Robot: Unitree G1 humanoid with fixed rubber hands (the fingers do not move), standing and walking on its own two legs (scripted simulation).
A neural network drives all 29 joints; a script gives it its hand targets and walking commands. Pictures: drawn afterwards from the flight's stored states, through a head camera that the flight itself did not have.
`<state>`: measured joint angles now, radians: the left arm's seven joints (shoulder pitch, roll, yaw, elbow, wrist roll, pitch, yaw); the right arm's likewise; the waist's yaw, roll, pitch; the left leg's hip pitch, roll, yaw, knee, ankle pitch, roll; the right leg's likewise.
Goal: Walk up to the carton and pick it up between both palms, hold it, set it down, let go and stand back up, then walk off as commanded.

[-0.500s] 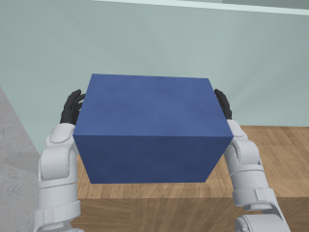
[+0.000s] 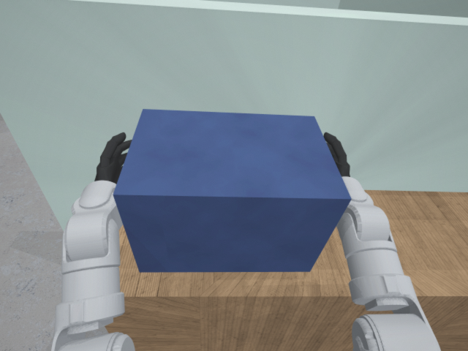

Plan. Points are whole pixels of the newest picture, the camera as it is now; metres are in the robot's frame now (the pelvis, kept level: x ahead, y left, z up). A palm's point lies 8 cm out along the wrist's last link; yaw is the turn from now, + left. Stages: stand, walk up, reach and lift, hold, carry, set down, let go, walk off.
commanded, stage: hold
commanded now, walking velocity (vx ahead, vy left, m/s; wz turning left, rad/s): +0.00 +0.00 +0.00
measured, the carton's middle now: (228, 192) +0.33 +0.00 +0.16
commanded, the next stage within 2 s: none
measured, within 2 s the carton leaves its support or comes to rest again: neither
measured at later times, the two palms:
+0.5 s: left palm (116, 179) +0.35 +0.18 +0.17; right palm (337, 177) +0.36 -0.19 +0.17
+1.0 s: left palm (115, 180) +0.34 +0.18 +0.17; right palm (336, 177) +0.36 -0.19 +0.17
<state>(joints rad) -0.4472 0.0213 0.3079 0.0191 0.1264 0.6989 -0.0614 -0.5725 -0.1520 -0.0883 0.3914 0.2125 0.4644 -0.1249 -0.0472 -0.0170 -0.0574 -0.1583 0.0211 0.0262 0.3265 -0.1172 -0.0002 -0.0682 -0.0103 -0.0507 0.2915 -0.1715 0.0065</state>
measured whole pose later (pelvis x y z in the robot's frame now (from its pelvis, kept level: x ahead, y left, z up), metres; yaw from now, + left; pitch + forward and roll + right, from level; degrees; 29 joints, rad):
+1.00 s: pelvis +0.01 +0.00 +0.00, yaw +0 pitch -3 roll -1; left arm -0.41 0.02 0.29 -0.06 0.13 0.71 -0.06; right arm -0.54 -0.17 -0.05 0.33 0.24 0.46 -0.14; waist -0.06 -0.02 -0.04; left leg -0.14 0.02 0.03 0.33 -0.13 0.00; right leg -0.04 -0.01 -0.05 0.28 -0.18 0.01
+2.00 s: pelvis +0.00 +0.00 +0.00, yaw +0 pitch -3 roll -1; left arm -0.45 0.02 0.31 0.04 0.13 0.68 -0.05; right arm -0.58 -0.17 -0.06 0.43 0.22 0.43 -0.13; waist -0.05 -0.02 -0.06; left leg -0.15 0.03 0.03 0.32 -0.12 0.00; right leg -0.07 0.00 -0.05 0.28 -0.17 0.00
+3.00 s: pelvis +0.00 +0.00 +0.00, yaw +0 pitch -2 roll -1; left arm -0.45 0.02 0.30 0.03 0.13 0.68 -0.05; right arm -0.58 -0.17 -0.06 0.41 0.23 0.44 -0.13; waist -0.05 -0.01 -0.06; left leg -0.16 0.02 0.03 0.32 -0.12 0.00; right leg -0.07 0.00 -0.04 0.28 -0.17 0.00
